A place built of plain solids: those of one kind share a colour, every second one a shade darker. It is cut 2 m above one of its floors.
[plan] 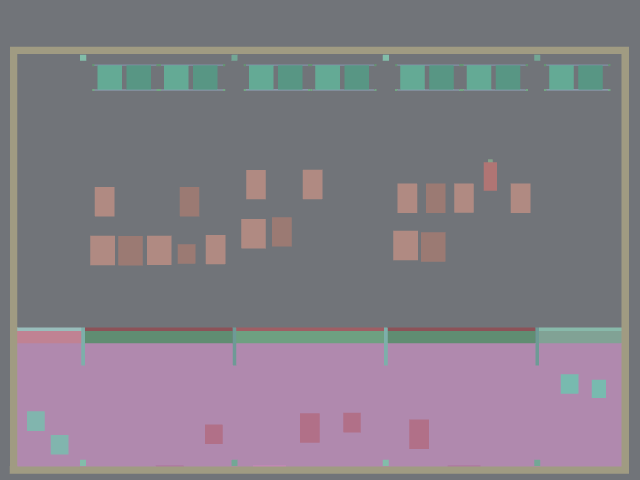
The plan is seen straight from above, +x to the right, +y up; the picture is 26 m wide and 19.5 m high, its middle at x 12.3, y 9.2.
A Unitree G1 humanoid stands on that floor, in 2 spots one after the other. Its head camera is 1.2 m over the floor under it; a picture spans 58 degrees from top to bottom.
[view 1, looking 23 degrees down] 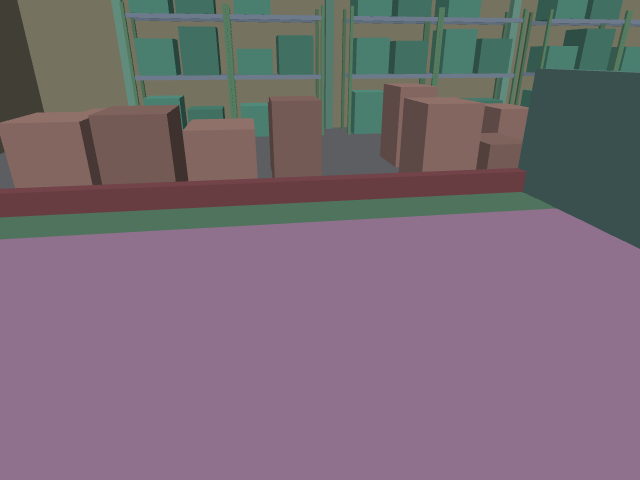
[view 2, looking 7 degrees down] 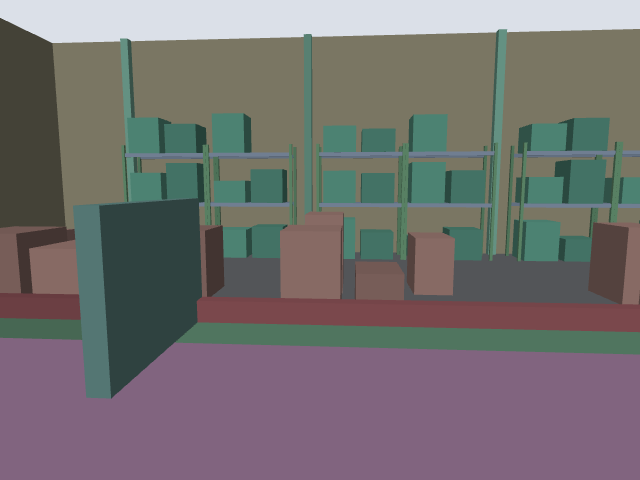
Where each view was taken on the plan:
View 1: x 6.20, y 1.85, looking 81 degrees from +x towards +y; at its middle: deck_inner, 3.07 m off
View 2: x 10.25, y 1.85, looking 94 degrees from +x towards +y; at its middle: below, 7.07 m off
